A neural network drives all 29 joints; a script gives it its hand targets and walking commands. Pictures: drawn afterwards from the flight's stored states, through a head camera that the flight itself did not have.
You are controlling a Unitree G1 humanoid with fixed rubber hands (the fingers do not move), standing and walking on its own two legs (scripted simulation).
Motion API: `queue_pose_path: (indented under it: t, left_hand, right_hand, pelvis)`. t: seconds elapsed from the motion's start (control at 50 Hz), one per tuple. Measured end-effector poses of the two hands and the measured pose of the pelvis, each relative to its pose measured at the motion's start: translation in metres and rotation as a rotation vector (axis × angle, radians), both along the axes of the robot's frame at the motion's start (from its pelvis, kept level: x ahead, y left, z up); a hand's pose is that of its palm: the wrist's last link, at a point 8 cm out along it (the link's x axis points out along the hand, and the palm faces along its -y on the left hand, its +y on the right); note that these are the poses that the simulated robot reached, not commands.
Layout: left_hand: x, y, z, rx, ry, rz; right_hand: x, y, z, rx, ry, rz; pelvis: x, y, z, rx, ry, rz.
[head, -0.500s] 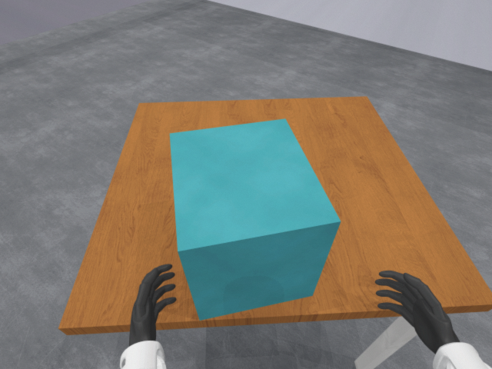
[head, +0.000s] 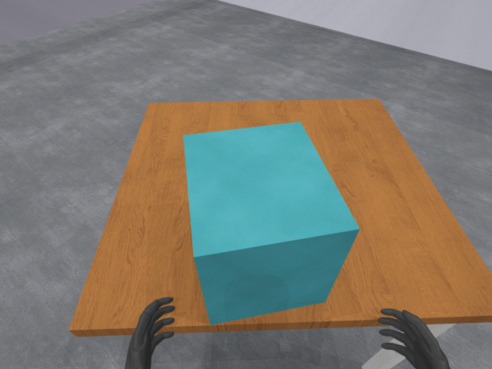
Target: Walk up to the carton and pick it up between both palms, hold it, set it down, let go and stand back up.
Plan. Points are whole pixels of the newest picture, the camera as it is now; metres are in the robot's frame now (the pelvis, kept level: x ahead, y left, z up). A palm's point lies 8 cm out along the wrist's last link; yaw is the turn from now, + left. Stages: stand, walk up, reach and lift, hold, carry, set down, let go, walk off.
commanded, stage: set down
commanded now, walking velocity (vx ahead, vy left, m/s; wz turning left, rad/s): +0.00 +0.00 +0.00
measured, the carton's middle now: (256, 221) +0.38 +0.01 +0.03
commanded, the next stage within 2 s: let go in 0.64 s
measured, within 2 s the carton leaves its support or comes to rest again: neither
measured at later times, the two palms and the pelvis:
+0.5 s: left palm (136, 356) +0.16 +0.19 -0.02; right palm (427, 364) +0.16 -0.24 -0.02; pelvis -0.04 +0.02 +0.00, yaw +0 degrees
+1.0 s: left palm (135, 348) +0.17 +0.19 -0.01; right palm out of the picture +0.13 -0.21 -0.07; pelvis -0.05 +0.01 -0.01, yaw +0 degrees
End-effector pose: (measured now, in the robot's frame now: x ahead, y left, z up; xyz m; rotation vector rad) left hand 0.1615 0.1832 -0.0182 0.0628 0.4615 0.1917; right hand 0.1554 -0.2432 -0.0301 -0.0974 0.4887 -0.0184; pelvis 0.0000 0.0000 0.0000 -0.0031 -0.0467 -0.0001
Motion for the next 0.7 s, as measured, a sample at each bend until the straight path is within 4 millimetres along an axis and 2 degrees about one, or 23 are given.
queue_pose_path:
  t: [0.16,0.36,0.58,0.7]
  left_hand:
    - [0.0,0.002,0.0,-0.019,-0.001,-0.015]
    - [0.002,0.007,0.0,-0.021,0.012,-0.074]
    - [0.004,0.011,0.002,-0.042,0.036,-0.124]
    - [0.006,0.013,0.003,-0.043,0.063,-0.154]
  right_hand:
    - [0.0,0.003,0.001,-0.018,-0.004,-0.026]
    - [0.002,0.004,0.005,-0.085,0.033,0.009]
    - [0.002,0.01,0.006,-0.103,0.057,-0.035]
    - [-0.015,0.025,-0.014,-0.094,0.163,-0.022]
  pelvis:
    - [-0.004,0.009,0.0,-0.001,-0.014,-0.012]
    - [-0.024,0.015,0.001,-0.002,-0.034,-0.007]
    - [-0.041,0.023,-0.002,0.0,-0.096,0.007]
    - [-0.047,0.027,-0.003,0.004,-0.134,0.006]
